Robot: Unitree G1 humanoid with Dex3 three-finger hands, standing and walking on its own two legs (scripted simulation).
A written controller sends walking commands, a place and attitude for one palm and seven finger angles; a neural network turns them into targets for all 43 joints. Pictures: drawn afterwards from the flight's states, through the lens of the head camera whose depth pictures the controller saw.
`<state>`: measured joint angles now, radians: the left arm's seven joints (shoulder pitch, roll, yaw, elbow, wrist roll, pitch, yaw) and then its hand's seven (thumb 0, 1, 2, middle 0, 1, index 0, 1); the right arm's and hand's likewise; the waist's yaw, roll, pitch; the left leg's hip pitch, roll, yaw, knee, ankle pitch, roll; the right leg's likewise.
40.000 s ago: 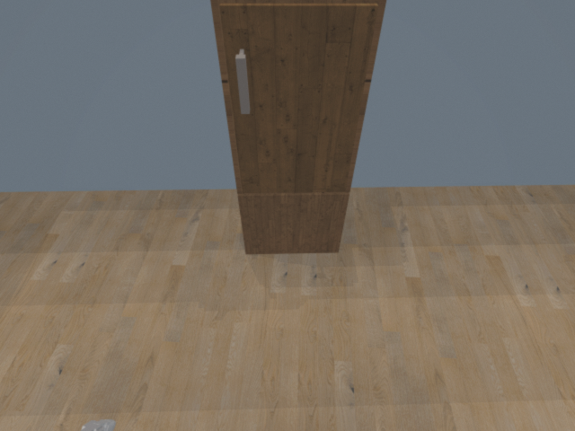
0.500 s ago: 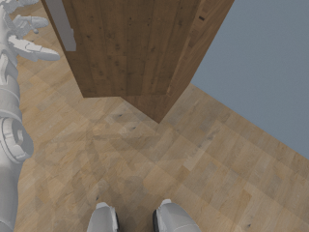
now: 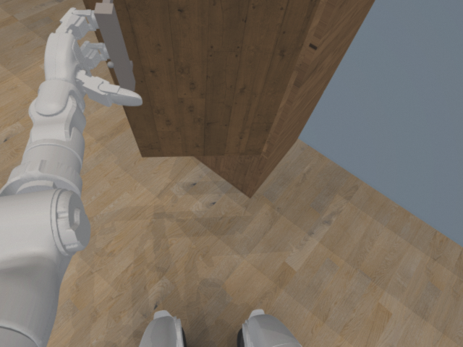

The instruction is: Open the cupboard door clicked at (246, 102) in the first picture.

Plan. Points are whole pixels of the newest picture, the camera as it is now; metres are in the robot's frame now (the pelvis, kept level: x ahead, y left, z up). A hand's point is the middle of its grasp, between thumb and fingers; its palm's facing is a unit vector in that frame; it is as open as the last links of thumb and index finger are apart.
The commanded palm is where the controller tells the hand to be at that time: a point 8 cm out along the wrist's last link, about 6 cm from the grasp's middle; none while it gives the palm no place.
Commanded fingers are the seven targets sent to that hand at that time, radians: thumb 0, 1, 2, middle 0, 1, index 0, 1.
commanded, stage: slide the fingers in behind the handle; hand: left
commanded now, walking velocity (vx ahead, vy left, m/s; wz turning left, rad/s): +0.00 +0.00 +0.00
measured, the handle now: (119, 43) +0.60 +0.12 +0.11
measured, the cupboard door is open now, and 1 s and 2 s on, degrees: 42 42 49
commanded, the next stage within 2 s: close the thumb around the handle in 0.74 s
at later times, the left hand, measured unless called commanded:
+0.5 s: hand (133, 65) +0.55 +0.10 +0.11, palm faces -0.04 -1.00 -0.02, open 14.0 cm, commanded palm +0.53 +0.15 +0.11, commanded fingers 0.00 -0.50 0.30 -0.30 -1.20 -0.30 -1.20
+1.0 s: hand (131, 68) +0.54 +0.10 +0.11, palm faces -0.06 -1.00 -0.02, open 13.4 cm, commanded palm +0.53 +0.15 +0.11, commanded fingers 0.00 0.00 0.52 -0.34 -1.25 -0.34 -1.25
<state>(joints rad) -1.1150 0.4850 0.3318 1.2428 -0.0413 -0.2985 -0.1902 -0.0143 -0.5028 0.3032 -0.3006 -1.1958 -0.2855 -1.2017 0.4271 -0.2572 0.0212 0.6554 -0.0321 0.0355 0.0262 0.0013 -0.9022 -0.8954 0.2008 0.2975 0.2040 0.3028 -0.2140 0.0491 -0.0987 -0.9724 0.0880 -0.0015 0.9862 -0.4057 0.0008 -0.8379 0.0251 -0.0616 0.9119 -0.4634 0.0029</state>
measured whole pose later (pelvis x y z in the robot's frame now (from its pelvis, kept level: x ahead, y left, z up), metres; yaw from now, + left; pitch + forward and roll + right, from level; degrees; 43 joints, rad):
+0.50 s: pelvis -0.01 -0.01 +0.00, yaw +0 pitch +22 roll -3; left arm -1.14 0.46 0.35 1.28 -0.01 -0.32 -0.11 -0.01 -0.50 0.30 -0.30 -1.20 -0.30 -1.20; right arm 0.44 -0.27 0.02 0.66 -0.04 0.03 0.02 0.00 -0.90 -0.90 0.20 0.30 0.20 0.30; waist -0.23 0.06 -0.09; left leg -0.98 0.09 0.00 0.98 -0.39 -0.01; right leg -0.86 0.03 -0.06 0.94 -0.46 -0.01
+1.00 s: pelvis +0.00 -0.01 +0.00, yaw +0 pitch +22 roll -3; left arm -1.11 0.44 0.32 1.26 -0.03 -0.32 -0.12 -0.01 -0.40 0.35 -0.31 -1.21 -0.30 -1.21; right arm 0.43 -0.27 0.01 0.66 -0.03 0.04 0.03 0.00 -0.90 -0.90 0.20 0.30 0.20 0.30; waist -0.21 0.06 -0.10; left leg -0.96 0.09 0.00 0.97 -0.39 -0.01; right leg -0.84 0.03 -0.06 0.92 -0.46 -0.01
